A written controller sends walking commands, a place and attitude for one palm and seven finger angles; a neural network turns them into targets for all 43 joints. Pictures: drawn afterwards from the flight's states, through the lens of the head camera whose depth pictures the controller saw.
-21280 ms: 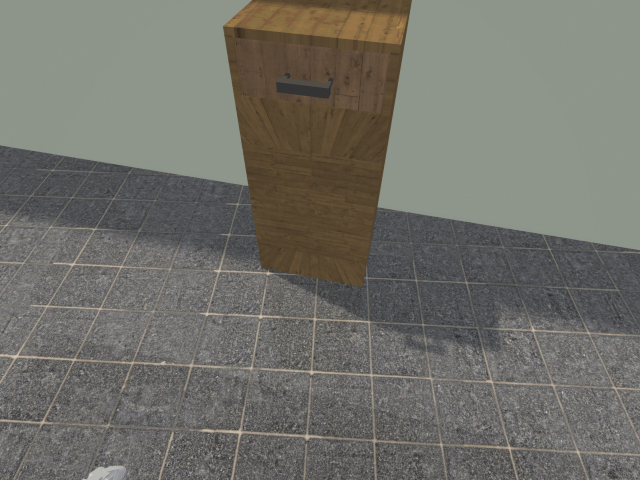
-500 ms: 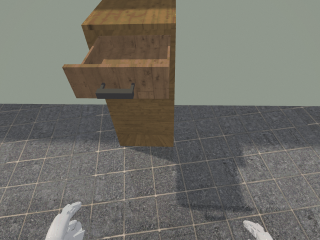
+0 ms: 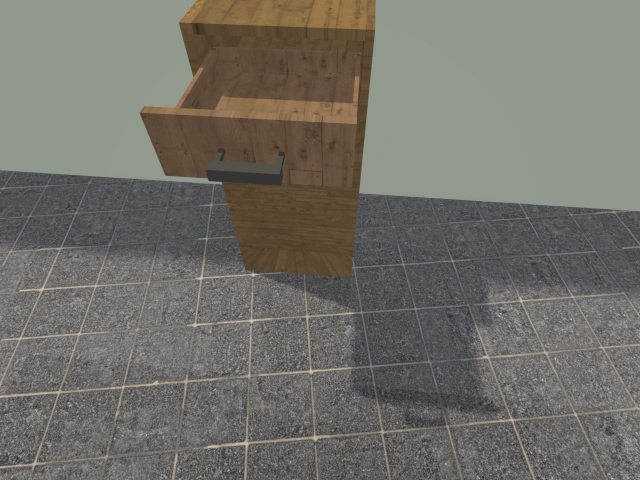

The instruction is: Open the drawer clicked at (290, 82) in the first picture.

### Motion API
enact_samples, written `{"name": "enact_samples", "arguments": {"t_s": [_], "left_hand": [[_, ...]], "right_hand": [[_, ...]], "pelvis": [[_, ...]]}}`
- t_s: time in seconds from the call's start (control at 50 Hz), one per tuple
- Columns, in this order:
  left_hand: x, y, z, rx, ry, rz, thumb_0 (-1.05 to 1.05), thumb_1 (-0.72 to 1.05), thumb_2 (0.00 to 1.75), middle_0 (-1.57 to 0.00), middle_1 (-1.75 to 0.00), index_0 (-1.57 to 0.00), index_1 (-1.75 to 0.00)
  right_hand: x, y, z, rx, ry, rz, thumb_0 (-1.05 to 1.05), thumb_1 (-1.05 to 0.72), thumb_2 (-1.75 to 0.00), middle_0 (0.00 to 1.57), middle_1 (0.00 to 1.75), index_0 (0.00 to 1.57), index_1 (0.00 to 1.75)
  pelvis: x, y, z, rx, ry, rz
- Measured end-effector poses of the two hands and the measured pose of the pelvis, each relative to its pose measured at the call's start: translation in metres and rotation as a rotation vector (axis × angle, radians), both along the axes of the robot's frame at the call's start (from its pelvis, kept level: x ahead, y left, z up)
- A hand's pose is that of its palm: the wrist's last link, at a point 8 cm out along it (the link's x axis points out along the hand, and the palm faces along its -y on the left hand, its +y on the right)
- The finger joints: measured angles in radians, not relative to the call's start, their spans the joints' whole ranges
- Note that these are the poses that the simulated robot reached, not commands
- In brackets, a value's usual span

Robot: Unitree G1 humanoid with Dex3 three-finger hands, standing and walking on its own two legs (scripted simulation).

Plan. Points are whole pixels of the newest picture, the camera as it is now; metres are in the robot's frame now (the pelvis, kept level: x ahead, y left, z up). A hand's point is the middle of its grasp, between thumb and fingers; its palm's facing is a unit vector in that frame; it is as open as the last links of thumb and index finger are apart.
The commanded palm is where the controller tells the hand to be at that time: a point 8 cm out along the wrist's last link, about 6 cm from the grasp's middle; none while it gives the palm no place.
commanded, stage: let the arm hang, fingers relaxed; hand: left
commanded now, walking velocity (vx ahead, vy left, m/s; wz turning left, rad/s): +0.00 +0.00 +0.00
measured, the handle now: (247, 164) +0.59 +0.17 +0.04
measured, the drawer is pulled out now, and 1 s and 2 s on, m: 0.30 0.30 0.30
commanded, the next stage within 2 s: look to check the result in 0.40 s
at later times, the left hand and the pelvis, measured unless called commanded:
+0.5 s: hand out of the picture +0.11 +0.24 -0.15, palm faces -0.04 -0.94 -0.33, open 7.4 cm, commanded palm none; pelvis +0.01 +0.00 +0.00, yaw +0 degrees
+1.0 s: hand out of the picture +0.10 +0.24 -0.16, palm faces -0.04 -0.94 -0.33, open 7.4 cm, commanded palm none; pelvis +0.03 -0.01 +0.01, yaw +0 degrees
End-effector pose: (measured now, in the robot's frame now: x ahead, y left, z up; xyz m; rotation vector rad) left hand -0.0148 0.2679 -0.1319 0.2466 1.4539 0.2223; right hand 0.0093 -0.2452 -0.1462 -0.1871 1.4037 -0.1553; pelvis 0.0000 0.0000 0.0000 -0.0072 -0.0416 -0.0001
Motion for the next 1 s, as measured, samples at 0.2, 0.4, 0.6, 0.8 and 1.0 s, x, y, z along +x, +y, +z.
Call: {"name": "enact_samples", "arguments": {"t_s": [0.2, 0.4, 0.6, 0.8, 1.0], "left_hand": [[0.085, 0.007, 0.011, 0.020, -0.214, -0.085, 0.00, 0.91, 0.89, -0.20, -0.30, -0.20, -0.30], [0.120, 0.011, 0.017, 0.025, -0.268, -0.128, 0.00, 0.90, 0.89, -0.20, -0.30, -0.20, -0.30], [0.109, 0.017, 0.015, 0.035, -0.199, -0.115, 0.00, 0.90, 0.89, -0.20, -0.30, -0.20, -0.30], [0.098, 0.016, 0.012, 0.037, -0.142, -0.092, 0.00, 0.90, 0.89, -0.20, -0.30, -0.20, -0.30], [0.110, 0.012, 0.012, 0.034, -0.151, -0.094, 0.00, 0.90, 0.89, -0.20, -0.30, -0.20, -0.30]], "right_hand": [[0.036, -0.013, 0.007, -0.024, -0.115, 0.009, 0.00, -0.90, -0.90, 0.20, 0.30, 0.20, 0.30], [0.053, -0.036, 0.019, -0.079, -0.141, 0.020, 0.00, -0.90, -0.90, 0.20, 0.30, 0.20, 0.30], [0.058, -0.046, 0.022, -0.101, -0.108, 0.032, 0.00, -0.90, -0.90, 0.20, 0.30, 0.20, 0.30], [0.070, -0.043, 0.021, -0.088, -0.094, 0.046, 0.00, -0.90, -0.90, 0.20, 0.30, 0.20, 0.30], [0.091, -0.044, 0.022, -0.087, -0.121, 0.052, 0.00, -0.90, -0.90, 0.20, 0.30, 0.20, 0.30]], "pelvis": [[0.002, 0.001, 0.001, 0.005, -0.003, -0.005], [0.008, 0.000, 0.003, 0.006, 0.002, -0.008], [0.016, -0.002, 0.005, 0.006, 0.010, -0.008], [0.024, -0.004, 0.006, 0.008, 0.018, -0.005], [0.033, -0.006, 0.006, 0.009, 0.023, -0.008]]}}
